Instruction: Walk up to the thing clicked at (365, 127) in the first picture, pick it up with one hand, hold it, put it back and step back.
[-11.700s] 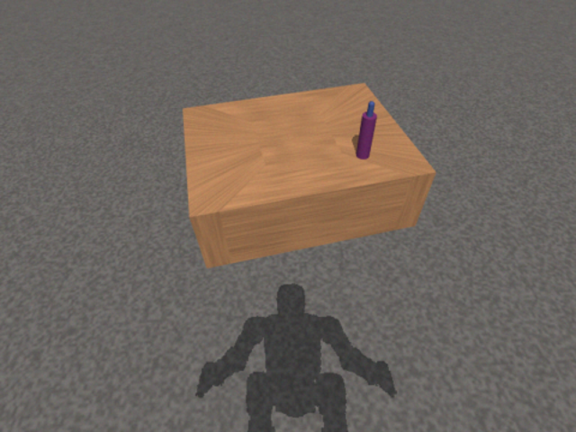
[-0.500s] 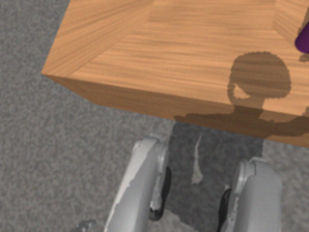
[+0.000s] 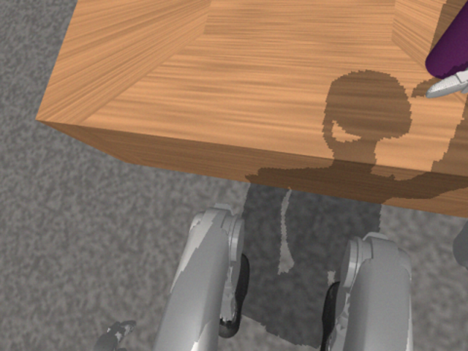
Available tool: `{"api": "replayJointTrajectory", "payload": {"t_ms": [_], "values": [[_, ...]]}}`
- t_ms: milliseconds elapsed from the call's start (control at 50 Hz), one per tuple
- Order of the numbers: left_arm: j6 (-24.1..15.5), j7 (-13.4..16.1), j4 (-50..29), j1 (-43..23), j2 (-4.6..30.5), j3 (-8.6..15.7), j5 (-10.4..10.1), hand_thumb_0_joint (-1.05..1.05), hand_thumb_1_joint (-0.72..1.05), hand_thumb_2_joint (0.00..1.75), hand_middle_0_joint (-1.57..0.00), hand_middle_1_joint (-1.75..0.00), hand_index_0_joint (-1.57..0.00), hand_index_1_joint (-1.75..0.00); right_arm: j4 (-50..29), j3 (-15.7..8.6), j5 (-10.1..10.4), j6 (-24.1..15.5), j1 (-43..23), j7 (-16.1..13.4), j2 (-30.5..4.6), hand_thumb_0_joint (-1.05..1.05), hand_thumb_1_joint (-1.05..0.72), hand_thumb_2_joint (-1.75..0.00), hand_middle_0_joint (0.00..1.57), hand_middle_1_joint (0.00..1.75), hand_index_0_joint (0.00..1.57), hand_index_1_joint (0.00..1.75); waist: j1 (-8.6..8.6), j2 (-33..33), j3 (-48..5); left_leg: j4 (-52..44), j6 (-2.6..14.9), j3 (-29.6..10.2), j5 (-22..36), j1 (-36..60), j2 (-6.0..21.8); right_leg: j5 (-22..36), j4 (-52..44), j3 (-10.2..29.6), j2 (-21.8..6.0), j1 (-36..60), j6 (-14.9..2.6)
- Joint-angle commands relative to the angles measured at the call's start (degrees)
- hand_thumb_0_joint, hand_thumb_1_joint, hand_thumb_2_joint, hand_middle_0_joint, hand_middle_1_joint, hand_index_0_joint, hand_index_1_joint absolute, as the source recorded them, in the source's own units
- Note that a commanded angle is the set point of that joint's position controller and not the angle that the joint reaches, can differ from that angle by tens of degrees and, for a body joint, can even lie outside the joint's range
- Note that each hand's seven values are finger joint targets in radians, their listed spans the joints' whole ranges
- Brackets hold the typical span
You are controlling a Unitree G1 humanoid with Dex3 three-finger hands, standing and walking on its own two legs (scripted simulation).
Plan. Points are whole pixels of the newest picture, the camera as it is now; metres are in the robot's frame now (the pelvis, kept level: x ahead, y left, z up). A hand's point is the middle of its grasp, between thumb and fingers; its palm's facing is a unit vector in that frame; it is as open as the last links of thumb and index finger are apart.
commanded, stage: close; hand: right
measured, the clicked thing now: out of the picture +0.59 -0.21 +0.06
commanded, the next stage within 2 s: settle in 0.76 s
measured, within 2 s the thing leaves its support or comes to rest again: leaves its support in 1.22 s
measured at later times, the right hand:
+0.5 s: hand (467, 29) +0.59 -0.20 +0.01, palm faces +0.11 +0.99 -0.02, open 12.7 cm
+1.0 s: hand out of the picture +0.59 -0.21 +0.02, palm faces +0.10 +0.99 -0.03, open 7.5 cm
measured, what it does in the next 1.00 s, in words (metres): stands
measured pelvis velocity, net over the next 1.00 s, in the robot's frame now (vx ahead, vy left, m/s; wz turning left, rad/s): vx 0.00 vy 0.00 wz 0.01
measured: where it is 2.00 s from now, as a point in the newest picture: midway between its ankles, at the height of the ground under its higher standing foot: (280, 325)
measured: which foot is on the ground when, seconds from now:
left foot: down 0.00-1.00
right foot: down 0.00-1.00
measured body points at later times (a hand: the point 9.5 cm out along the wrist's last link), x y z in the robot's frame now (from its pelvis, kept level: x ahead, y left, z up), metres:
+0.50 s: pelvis -0.01 +0.00 -0.01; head +0.24 -0.04 +0.37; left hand +0.01 +0.28 -0.11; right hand +0.58 -0.26 +0.02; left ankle +0.10 +0.13 -0.36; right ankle +0.07 -0.13 -0.36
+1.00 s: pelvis +0.00 +0.00 +0.00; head +0.24 -0.05 +0.37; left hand +0.01 +0.28 -0.10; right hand +0.58 -0.26 +0.02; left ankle +0.10 +0.13 -0.36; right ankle +0.07 -0.13 -0.36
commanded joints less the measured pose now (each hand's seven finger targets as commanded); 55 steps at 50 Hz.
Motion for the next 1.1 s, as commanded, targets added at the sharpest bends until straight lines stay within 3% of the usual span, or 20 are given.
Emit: {"api": "replayJointTrajectory", "payload": {"t_ms": [0,40,80,180,320,400,440,520,560,640,680,740,780,840,880,960,1020,1040,1060,1080], "values": [[0.1,0.8,0.17,13.25,12.45,4.59,0.05,0.0,0.89,0.91,-0.21,-0.31,-0.2,-0.32,-10.85,-0.29,0.31,-4.85,-23.13,0.04,-13.73,0.0,0.47,-0.01,0.35,0.15,0.33,0.15,1.6,-10.5,-40.74,-12.26,2.58,2.02,11.52,26.89,-1.77,10.21,-14.19,-3.08,0.49,22.37,-2.29],[-0.13,0.88,0.54,13.49,12.64,4.65,0.14,0.0,0.89,0.91,-0.2,-0.31,-0.2,-0.31,-9.59,0.28,0.61,-5.03,-23.19,0.25,-12.28,0.0,0.48,0.0,0.39,0.15,0.37,0.15,2.11,-9.59,-40.12,-12.11,2.51,2.14,11.92,26.23,-1.81,10.52,-13.65,-2.89,0.43,22.65,-2.34],[-0.12,1.0,0.67,13.34,12.8,4.54,0.25,0.0,0.89,0.91,-0.2,-0.31,-0.2,-0.31,-11.78,-0.78,0.27,-5.82,-26.59,-0.17,-15.73,0.0,0.47,0.0,0.42,0.18,0.4,0.18,1.82,-10.66,-41.57,-12.09,2.48,1.83,11.86,26.63,-1.79,10.21,-13.12,-3.12,0.42,22.73,-2.41],[0.07,0.83,1.24,13.84,13.0,4.16,0.77,0.0,0.89,0.91,-0.2,-0.31,-0.2,-0.31,-6.89,0.52,-0.34,-5.46,-25.21,-0.07,-13.41,0.0,0.45,-0.06,0.55,0.27,0.53,0.28,2.58,-11.66,-39.88,-10.78,2.7,2.55,13.33,24.93,-1.87,12.54,-12.79,-2.63,0.4,23.55,-2.01],[0.53,0.62,0.58,14.03,13.22,3.71,0.76,0.0,0.9,0.91,-0.2,-0.31,-0.2,-0.31,-9.84,0.67,-1.22,-5.32,-30.53,-0.84,-14.99,0.0,0.38,-0.2,0.77,0.47,0.76,0.47,2.77,-13.42,-42.13,-10.29,2.86,3.06,11.28,23.64,-1.76,10.67,-13.62,-2.19,0.57,24.84,-1.7],[0.75,0.48,0.52,14.62,13.6,3.84,0.78,0.0,0.91,0.9,-0.2,-0.3,-0.2,-0.3,-7.88,0.53,-1.39,-4.51,-27.91,-1.63,-14.06,0.0,0.3,-0.28,0.9,0.57,0.88,0.57,2.95,-13.38,-40.82,-9.9,2.91,3.45,11.96,23.45,-1.7,11.71,-13.8,-2.02,0.59,25.36,-1.5],[0.84,0.49,0.0,14.5,13.22,3.72,0.79,0.0,0.9,0.9,-0.2,-0.3,-0.2,-0.3,-10.76,1.03,-1.4,-4.66,-30.16,-1.82,-14.59,0.0,0.24,-0.35,0.93,0.63,0.91,0.63,2.72,-14.01,-42.98,-10.2,2.97,3.13,12.09,24.63,-1.72,11.57,-13.69,-2.17,0.6,25.21,-1.67],[0.84,0.69,0.65,14.95,13.11,3.69,0.62,0.0,0.91,0.89,-0.2,-0.3,-0.2,-0.3,-10.0,2.33,-1.54,-4.01,-31.27,-2.1,-13.31,0.0,0.08,-0.5,1.04,0.77,1.03,0.77,4.07,-13.79,-40.56,-11.12,2.95,3.1,10.81,23.05,-1.76,9.85,-14.03,-2.15,0.59,24.81,-1.79],[0.83,0.79,0.58,14.92,13.19,3.43,0.48,0.0,0.9,0.9,-0.2,-0.3,-0.2,-0.3,-10.5,0.7,-1.21,-4.31,-31.55,-2.3,-15.71,0.0,0.01,-0.55,1.1,0.82,1.08,0.82,3.37,-13.05,-40.12,-11.39,2.85,3.05,10.0,23.91,-1.73,8.83,-14.19,-2.22,0.73,23.29,-1.95],[0.92,0.86,0.73,15.09,13.47,3.57,0.5,0.0,0.9,0.89,-0.2,-0.3,-0.2,-0.3,-8.41,1.3,-1.43,-3.85,-30.08,-2.11,-15.24,0.0,-0.16,-0.69,1.18,0.93,1.16,0.93,3.4,-13.81,-40.41,-11.26,2.96,2.97,11.34,23.93,-1.74,10.59,-13.98,-2.41,0.57,24.61,-1.87],[0.87,0.95,0.6,15.23,13.04,2.85,0.32,0.0,0.9,0.89,-0.2,-0.3,-0.2,-0.3,-7.97,0.71,-1.13,-3.91,-31.53,-2.09,-15.6,0.0,-0.23,-0.76,1.23,1.0,1.21,1.0,4.32,-12.46,-38.85,-11.59,2.79,3.21,10.74,23.61,-1.86,9.73,-13.99,-2.03,0.58,23.23,-2.01],[0.79,1.04,0.68,15.2,13.02,2.75,0.5,0.0,0.91,0.88,-0.2,-0.3,-0.2,-0.3,-9.1,0.61,-1.15,-4.17,-29.91,-1.8,-16.4,0.0,-0.32,-0.98,1.32,1.19,1.31,1.2,3.68,-12.59,-41.13,-11.5,2.61,2.91,12.68,26.45,-1.8,11.51,-12.93,-2.67,0.63,23.61,-2.18],[1.0,1.04,0.25,15.44,13.44,3.17,0.4,0.0,0.91,0.88,-0.2,-0.29,-0.2,-0.29,-10.72,-0.93,-1.22,-3.94,-29.73,-1.87,-18.45,0.0,-0.37,-1.08,1.36,1.28,1.35,1.28,2.87,-13.16,-42.67,-11.49,2.72,2.8,13.59,27.11,-1.91,12.84,-13.41,-2.66,0.47,24.61,-2.05],[1.31,0.96,0.59,15.25,13.21,3.1,0.44,0.0,0.91,0.87,-0.2,-0.29,-0.2,-0.29,-8.4,-0.42,-1.12,-3.59,-27.5,-1.73,-16.8,0.0,-0.47,-1.21,1.43,1.39,1.43,1.4,2.82,-14.25,-40.75,-10.98,3.01,3.12,13.27,26.15,-1.9,13.01,-14.13,-2.36,0.44,24.53,-1.73],[1.18,0.99,-0.25,14.57,12.86,2.81,0.25,0.0,0.89,0.9,-0.21,-0.31,-0.21,-0.31,-11.98,-0.79,-1.24,-3.81,-29.99,-2.02,-17.92,0.0,-0.47,-1.33,1.39,1.45,1.41,1.45,2.74,-14.03,-41.6,-11.57,2.96,3.07,11.84,25.61,-1.99,11.16,-14.62,-2.28,0.44,24.81,-1.87],[1.44,1.2,-0.19,14.85,13.14,3.52,0.32,0.0,0.9,0.89,-0.21,-0.31,-0.21,-0.31,-14.63,-0.77,-1.48,-3.43,-30.88,-2.39,-18.81,0.0,-0.53,-1.38,1.41,1.49,1.43,1.49,2.06,-16.22,-45.01,-11.86,3.07,2.69,12.75,27.27,-1.88,12.33,-15.18,-2.69,0.4,28.08,-1.68],[1.57,1.27,-0.02,15.19,13.22,4.03,0.19,0.0,0.91,0.89,-0.21,-0.31,-0.21,-0.3,-17.51,-1.02,-1.31,-3.15,-32.17,-2.58,-19.13,0.0,-0.43,-1.35,1.41,1.48,1.44,1.48,2.04,-17.72,-46.51,-11.85,3.22,2.84,14.04,26.81,-1.78,14.67,-16.26,-2.18,0.26,31.11,-1.28],[1.53,1.39,-0.31,15.09,13.21,4.28,0.0,0.0,0.91,0.89,-0.21,-0.31,-0.21,-0.3,-18.27,-1.34,-1.27,-2.79,-32.37,-2.86,-19.75,0.0,-0.44,-1.34,1.43,1.48,1.45,1.48,1.27,-18.01,-47.44,-12.61,3.3,2.45,13.77,27.59,-1.72,14.36,-16.69,-2.58,0.28,32.16,-1.34],[1.47,1.51,-0.24,14.86,12.65,4.14,-0.13,0.0,0.91,0.89,-0.21,-0.31,-0.21,-0.3,-20.78,-0.74,-1.06,-2.9,-34.96,-2.97,-19.31,0.0,-0.41,-1.33,1.43,1.48,1.46,1.48,1.64,-18.78,-48.62,-12.81,3.36,2.45,13.2,27.38,-1.69,13.84,-17.54,-2.36,0.27,33.3,-1.22],[1.37,1.73,0.05,15.02,13.43,4.81,-0.22,0.0,0.9,0.9,-0.21,-0.31,-0.2,-0.31,-19.24,-0.93,-0.68,-2.42,-33.15,-2.91,-19.04,0.0,-0.41,-1.35,1.43,1.5,1.46,1.5,1.84,-18.21,-48.45,-13.54,3.32,2.45,13.05,28.06,-1.68,13.46,-17.82,-2.38,0.31,33.74,-1.38]]}}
